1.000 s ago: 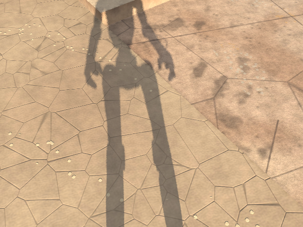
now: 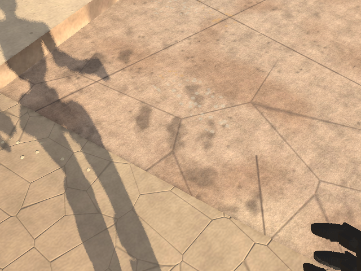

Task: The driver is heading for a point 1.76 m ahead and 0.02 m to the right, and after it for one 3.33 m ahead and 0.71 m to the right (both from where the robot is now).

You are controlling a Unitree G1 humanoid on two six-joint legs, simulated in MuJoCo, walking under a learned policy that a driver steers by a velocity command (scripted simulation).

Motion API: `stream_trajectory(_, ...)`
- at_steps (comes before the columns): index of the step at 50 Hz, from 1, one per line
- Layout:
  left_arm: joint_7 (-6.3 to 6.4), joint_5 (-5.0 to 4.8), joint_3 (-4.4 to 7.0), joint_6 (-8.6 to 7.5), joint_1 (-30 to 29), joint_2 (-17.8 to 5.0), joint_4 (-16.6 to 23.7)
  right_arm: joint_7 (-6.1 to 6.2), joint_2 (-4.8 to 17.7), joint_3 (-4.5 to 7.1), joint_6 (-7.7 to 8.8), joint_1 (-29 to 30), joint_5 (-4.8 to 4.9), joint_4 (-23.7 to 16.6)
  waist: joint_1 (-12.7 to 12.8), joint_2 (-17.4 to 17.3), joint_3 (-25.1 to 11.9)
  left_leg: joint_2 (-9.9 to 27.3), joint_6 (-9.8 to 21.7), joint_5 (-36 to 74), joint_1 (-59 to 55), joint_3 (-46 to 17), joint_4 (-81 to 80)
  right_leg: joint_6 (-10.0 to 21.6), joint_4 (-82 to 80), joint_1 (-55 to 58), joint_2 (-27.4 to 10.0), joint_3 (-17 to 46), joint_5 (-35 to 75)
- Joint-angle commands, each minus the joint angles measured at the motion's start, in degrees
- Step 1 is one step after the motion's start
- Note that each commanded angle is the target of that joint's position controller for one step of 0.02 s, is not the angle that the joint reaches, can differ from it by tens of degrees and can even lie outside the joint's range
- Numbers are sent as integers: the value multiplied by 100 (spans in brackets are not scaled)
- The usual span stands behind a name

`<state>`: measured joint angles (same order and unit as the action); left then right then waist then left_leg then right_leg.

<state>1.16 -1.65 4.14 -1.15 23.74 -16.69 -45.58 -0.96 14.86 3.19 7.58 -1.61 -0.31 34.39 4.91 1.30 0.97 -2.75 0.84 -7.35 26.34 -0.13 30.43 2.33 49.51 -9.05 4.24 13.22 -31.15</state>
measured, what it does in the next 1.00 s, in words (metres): walks ahead: right foot, then left foot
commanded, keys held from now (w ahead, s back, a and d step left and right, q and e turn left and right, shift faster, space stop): no key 1.00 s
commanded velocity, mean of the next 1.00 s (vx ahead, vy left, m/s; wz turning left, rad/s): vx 0.09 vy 0.00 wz -0.14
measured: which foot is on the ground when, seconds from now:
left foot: down 0.00-0.36, up 0.38-0.58, down 0.60-1.00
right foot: up 0.00-0.34, down 0.36-1.00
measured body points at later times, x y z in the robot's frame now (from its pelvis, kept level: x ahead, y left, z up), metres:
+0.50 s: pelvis +0.14 -0.03 +0.01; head +0.17 -0.04 +0.46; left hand +0.36 +0.18 -0.07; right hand +0.22 -0.30 -0.12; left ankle +0.12 +0.12 -0.70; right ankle +0.19 -0.13 -0.72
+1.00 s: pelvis +0.18 -0.01 +0.01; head +0.19 -0.01 +0.46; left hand +0.32 +0.24 -0.11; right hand +0.24 -0.27 -0.13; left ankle +0.16 +0.12 -0.72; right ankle +0.19 -0.13 -0.72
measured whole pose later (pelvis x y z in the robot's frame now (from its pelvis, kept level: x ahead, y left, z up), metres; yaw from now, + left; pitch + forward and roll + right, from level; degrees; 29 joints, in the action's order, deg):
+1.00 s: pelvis +0.18 -0.01 +0.01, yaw -6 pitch -1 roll +0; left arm 1.5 0.2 3.1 1.3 10.1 -13.1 -48.2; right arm 1.1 13.2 0.8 0.8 -11.6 -0.3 54.2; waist -0.2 0.0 2.1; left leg 1.3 -1.0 -19.9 9.7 0.2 31.0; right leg -0.4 31.4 -14.6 0.3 1.5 -15.5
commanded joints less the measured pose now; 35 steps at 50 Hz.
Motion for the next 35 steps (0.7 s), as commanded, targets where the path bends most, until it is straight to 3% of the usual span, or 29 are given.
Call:
stream_trajectory(1, 7, -48, 154, -98, -173, -904, 656, 73, 666, 272, -71, -1310, -12, -118, -829, -886, -986, 2413, 1213, 227, -3716, -3042, -1115, -268, 2623, -3313, -382, -233, 284)
stream_trajectory(2, 28, 34, 155, -60, -421, -822, 703, 53, 584, 222, -105, -1083, -37, -77, -689, -384, -617, 2146, 1164, 1590, -2977, -2231, -1068, -356, 2551, -3063, -538, -420, 529)
stream_trajectory(3, 20, 114, 176, -36, -553, -762, 770, 19, 502, 191, -127, -945, -48, 6, -554, -344, -424, 1928, 1155, 2470, -2425, -1723, -1090, -395, 2320, -2861, -633, -483, 591)
stream_trajectory(5, -14, 71, 121, 53, -410, -432, 761, -16, 474, 160, -83, -783, -87, 167, -320, -685, -358, 1675, 1161, 3042, -1734, -1072, -1322, -436, 1811, -2346, -706, -665, 661)
stream_trajectory(7, -15, 103, 51, 104, -527, -227, 828, -10, 638, 196, -69, -674, -62, 323, -257, -786, -344, 1669, 1292, 3435, -1501, -744, -1461, -511, 1041, -2193, -671, -811, 844)
stream_trajectory(10, -89, 162, -50, 113, -863, -126, 918, 46, 885, 251, -188, -525, 33, 459, -309, -751, -610, 1587, 1251, 3334, -1376, -303, -1495, -472, -224, -1555, -711, -1006, 1800)
stream_trajectory(14, -160, 174, -12, 104, -1394, -347, 1096, 64, 1016, 238, -321, -751, 133, 696, -482, -716, -633, 1626, 1083, 2541, -1572, -294, -1234, -318, -1227, -1103, -564, -1150, 2325)
stream_trajectory(16, -169, 208, 27, 82, -1345, -375, 1109, 63, 994, 201, -362, -702, 205, 761, -351, -664, -613, 1510, 854, 1818, -1502, -292, -840, -113, -2080, -533, -426, -1290, 2827)
stream_trajectory(17, -138, 237, 73, 73, -1281, -491, 1104, 59, 820, 133, -362, -895, 180, 852, -341, -532, -638, 1293, 611, 1335, -1363, -235, -550, 25, -2496, -59, -478, -1175, 3310)
stream_trajectory(18, -69, 287, 141, 70, -1178, -846, 1190, 51, 567, 28, -333, -1133, 5, 874, -419, 34, -941, 924, 203, 354, -1032, 67, 47, 249, -2476, 682, -1235, -413, 5240)
stream_trajectory(19, -4, 374, 75, 126, -1300, -892, 1317, 33, 263, -98, -332, -1746, -153, 936, -744, 947, -1302, 522, -194, -1947, -444, 266, 802, 1043, -2292, 1257, -2241, 581, 6242)
stream_trajectory(20, -33, 334, -57, 136, -1239, -388, 1213, 63, 361, -111, -426, -1534, -69, 909, -506, 1115, -1437, 593, -370, -2684, -308, -83, 1128, 1513, -2524, 1042, -2371, 938, 5385)
stream_trajectory(21, -80, 305, -83, 115, -1319, -325, 1149, 92, 590, -62, -505, -1230, 19, 827, -460, 955, -1157, 618, -415, -2688, -149, -146, 1251, 1410, -2694, 839, -2129, 887, 4676)
stream_trajectory(24, -104, 288, -42, 68, -1769, -522, 1100, 188, 744, 14, -725, -1196, -13, 971, -585, 671, -829, 733, -526, -2290, -409, -294, 1387, 1055, -2899, 93, -1894, 497, 4159)
stream_trajectory(27, -100, 276, -80, 91, -2127, -360, 1063, 192, 459, -51, -766, -1452, -3, 1202, -787, 560, -773, 582, -518, -1180, -1295, -40, 581, 827, -2860, -545, -1467, -148, 3681)
stream_trajectory(29, -121, 233, -130, 98, -2001, -173, 933, 178, 412, -83, -762, -1388, -102, 1239, -788, 460, -709, 565, -428, -44, -1796, -36, -254, 498, -2798, -731, -1156, -377, 2486)
stream_trajectory(30, -132, 243, -138, 94, -1854, -131, 840, 177, 546, -77, -769, -1252, -145, 1164, -674, 325, -529, 749, -327, 132, -1793, -221, -484, 272, -2764, -815, -986, -438, 1685)
stream_trajectory(31, -147, 278, -122, 99, -1735, -165, 800, 192, 811, -28, -775, -1156, -106, 1128, -487, -61, -239, 867, -173, -115, -1506, -254, -468, 125, -2734, -882, -776, -554, 1117)
stream_trajectory(32, -138, 284, -118, 109, -1716, -153, 806, 193, 889, 20, -767, -1011, -36, 1202, -411, -511, -2, 777, -29, -961, -955, -254, -516, 10, -2646, -674, -583, -792, 1174)
stream_trajectory(33, -110, 278, -96, 104, -1796, -238, 758, 186, 694, -22, -729, -919, -40, 1178, -491, -459, 88, 730, -27, -1120, -773, -254, -627, -21, -2467, -509, -576, -823, 1440)
stream_trajectory(35, -56, 244, -78, 107, -1791, -186, 705, 192, 571, -59, -636, -925, -68, 1255, -495, -482, -52, 709, -123, -636, -884, -235, -618, 29, -2258, -334, -604, -854, 2237)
